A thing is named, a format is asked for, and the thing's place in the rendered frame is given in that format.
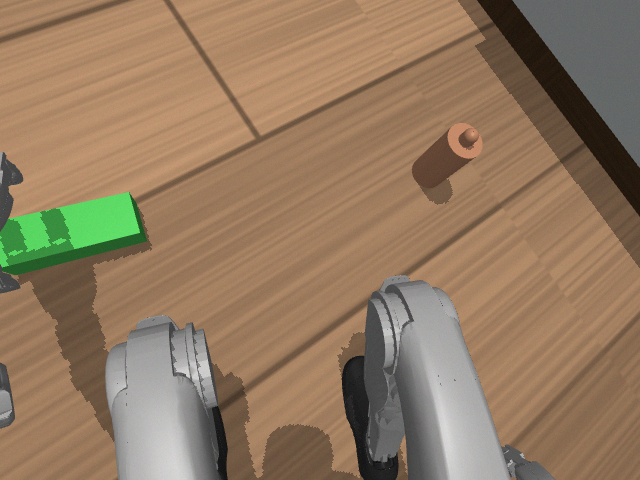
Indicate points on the left robot hand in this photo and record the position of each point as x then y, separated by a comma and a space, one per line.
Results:
9, 175

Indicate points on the right robot foot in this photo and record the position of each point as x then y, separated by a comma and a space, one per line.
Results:
356, 407

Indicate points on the left robot foot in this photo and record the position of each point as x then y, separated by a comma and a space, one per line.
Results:
222, 444

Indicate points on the right robot hand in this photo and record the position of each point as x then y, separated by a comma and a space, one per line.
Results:
522, 469

